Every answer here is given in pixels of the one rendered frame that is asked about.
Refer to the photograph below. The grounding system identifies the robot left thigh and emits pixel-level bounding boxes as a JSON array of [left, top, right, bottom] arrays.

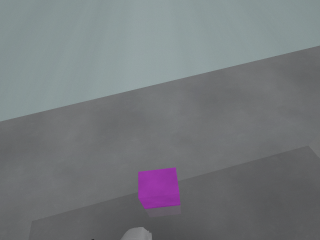
[[120, 227, 152, 240]]

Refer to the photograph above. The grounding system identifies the carton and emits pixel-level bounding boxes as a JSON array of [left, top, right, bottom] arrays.
[[138, 167, 181, 209]]

